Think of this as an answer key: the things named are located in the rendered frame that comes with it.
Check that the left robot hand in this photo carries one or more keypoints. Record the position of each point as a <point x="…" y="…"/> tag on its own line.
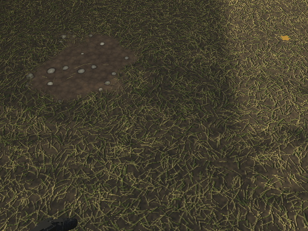
<point x="57" y="224"/>

